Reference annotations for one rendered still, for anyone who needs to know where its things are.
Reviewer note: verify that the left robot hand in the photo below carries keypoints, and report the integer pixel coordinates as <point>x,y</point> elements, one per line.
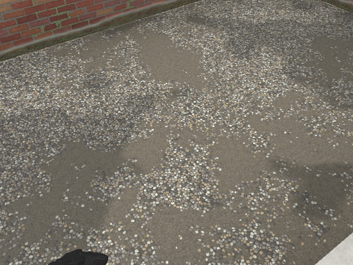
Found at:
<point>79,257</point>

